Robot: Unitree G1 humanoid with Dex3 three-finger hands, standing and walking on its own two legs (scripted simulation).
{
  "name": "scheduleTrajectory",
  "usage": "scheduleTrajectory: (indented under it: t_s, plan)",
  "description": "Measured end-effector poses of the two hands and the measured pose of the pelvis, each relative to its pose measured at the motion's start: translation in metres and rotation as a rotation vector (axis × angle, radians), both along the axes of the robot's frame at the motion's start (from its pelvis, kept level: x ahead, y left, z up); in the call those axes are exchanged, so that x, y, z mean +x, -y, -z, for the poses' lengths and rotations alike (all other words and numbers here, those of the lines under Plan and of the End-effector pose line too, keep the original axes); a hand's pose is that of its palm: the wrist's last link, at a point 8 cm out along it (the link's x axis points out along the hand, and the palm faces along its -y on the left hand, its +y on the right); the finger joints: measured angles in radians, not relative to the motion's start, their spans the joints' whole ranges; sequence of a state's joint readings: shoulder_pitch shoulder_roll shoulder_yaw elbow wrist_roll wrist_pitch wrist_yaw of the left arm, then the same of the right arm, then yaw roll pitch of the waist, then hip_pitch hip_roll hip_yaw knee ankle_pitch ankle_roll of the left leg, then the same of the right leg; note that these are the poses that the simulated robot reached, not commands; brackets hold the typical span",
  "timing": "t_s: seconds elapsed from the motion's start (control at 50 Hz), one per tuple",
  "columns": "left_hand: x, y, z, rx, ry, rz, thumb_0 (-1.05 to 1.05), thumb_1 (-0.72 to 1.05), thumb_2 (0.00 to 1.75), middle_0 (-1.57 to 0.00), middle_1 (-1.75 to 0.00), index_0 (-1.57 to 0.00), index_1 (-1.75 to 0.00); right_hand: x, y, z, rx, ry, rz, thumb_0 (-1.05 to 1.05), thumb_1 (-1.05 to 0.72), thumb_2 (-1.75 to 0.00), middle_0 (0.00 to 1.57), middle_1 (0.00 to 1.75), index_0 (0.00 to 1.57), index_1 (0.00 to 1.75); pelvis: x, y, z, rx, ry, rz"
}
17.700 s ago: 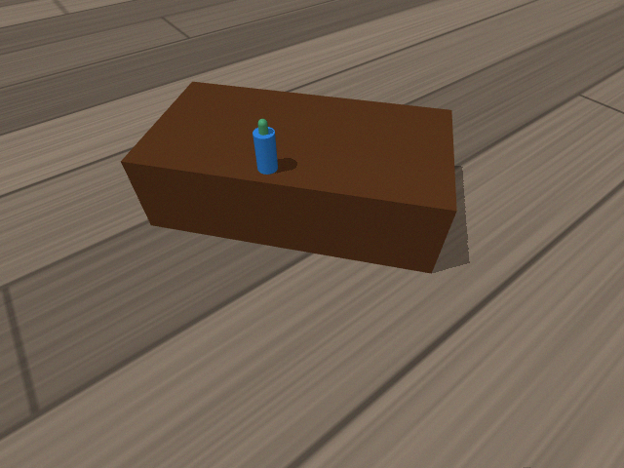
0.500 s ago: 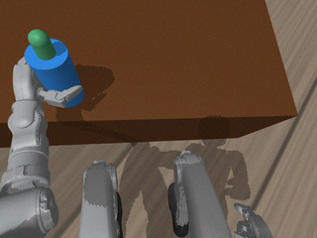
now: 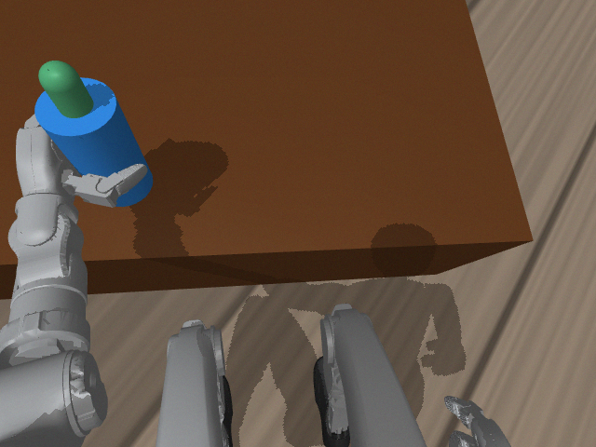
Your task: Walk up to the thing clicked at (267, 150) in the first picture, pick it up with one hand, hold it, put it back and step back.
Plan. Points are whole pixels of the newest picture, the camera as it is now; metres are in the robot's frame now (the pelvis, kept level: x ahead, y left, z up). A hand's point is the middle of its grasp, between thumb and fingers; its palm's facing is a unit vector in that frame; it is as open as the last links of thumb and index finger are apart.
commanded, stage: settle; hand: left
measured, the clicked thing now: (96, 137) +0.49 +0.21 +0.01
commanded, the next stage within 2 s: lift in 0.04 s
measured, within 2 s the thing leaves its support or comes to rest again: neither
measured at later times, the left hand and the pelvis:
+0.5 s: hand (84, 154) +0.46 +0.21 +0.04, palm faces +0.11 -0.99 -0.04, open 10.5 cm; pelvis +0.00 +0.00 +0.04, yaw +1 degrees
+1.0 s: hand (12, 163) +0.39 +0.20 +0.15, palm faces +0.14 -0.99 -0.03, open 10.5 cm; pelvis +0.02 +0.00 +0.14, yaw +3 degrees
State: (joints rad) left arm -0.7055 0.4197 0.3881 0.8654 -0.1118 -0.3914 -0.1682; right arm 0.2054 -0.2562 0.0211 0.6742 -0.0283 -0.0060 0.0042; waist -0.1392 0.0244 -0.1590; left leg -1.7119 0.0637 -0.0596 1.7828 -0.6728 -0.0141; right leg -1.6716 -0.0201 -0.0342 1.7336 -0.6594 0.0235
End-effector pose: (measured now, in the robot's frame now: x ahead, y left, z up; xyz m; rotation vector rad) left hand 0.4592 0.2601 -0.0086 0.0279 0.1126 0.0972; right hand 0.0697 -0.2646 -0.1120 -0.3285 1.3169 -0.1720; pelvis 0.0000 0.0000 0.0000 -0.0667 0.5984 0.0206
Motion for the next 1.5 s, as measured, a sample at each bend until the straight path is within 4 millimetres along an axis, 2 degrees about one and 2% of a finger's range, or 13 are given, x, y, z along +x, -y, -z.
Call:
scheduleTrajectory:
  t_s: [0.26, 0.46, 0.64, 0.84, 1.04, 1.22, 1.5]
  plan:
    - [-0.005, -0.005, -0.02, 0.003, 0.004, -0.013, -0.02, -0.38, 1.02, -0.68, -0.97, -0.68, -0.97, 0.008, -0.005, -0.015, 0.015, 0.012, -0.013, 0.0, -0.92, -0.9, 0.2, 0.3, 0.2, 0.3, 0.003, 0.0, -0.017, 0.0, 0.018, -0.007]
    - [-0.024, 0.001, -0.044, 0.01, 0.005, -0.012, -0.02, -0.4, 1.05, -0.68, -0.98, -0.68, -0.98, 0.009, -0.007, -0.034, 0.028, 0.036, 0.0, 0.0, -0.93, -0.9, 0.2, 0.3, 0.2, 0.3, 0.003, 0.001, -0.037, 0.002, 0.056, -0.012]
    - [-0.049, 0.007, -0.085, 0.003, 0.015, -0.021, -0.02, -0.4, 1.05, -0.68, -0.98, -0.68, -0.98, 0.021, -0.009, -0.066, 0.033, 0.103, 0.008, 0.0, -0.93, -0.9, 0.2, 0.3, 0.2, 0.3, 0.007, 0.001, -0.069, 0.005, 0.119, -0.016]
    - [-0.082, 0.01, -0.139, 0.0, 0.034, -0.036, -0.02, -0.41, 1.06, -0.68, -0.98, -0.68, -0.98, 0.049, -0.012, -0.115, 0.036, 0.22, -0.01, 0.0, -0.92, -0.9, 0.2, 0.3, 0.2, 0.3, 0.013, 0.002, -0.11, 0.012, 0.211, -0.029]
    - [-0.103, 0.011, -0.171, 0.0, 0.02, -0.038, -0.02, -0.43, 1.08, -0.68, -1.0, -0.68, -1.0, 0.073, -0.017, -0.152, 0.043, 0.302, -0.055, 0.0, -0.92, -0.9, 0.2, 0.3, 0.2, 0.3, 0.016, 0.002, -0.14, 0.024, 0.287, -0.038]
    - [-0.111, 0.016, -0.193, -0.001, 0.022, -0.032, -0.02, -0.46, 1.11, -0.68, -1.01, -0.68, -1.01, 0.078, -0.025, -0.17, 0.061, 0.319, -0.062, 0.0, -0.92, -0.9, 0.2, 0.3, 0.2, 0.3, 0.022, 0.0, -0.16, 0.033, 0.334, -0.039]
    - [-0.109, 0.022, -0.219, -0.008, 0.036, -0.026, -0.02, -0.46, 1.12, -0.68, -1.01, -0.69, -1.01, 0.085, -0.03, -0.189, 0.075, 0.325, -0.046, 0.01, -0.92, -0.9, 0.2, 0.3, 0.2, 0.3, 0.037, 0.0, -0.18, 0.042, 0.386, -0.035]
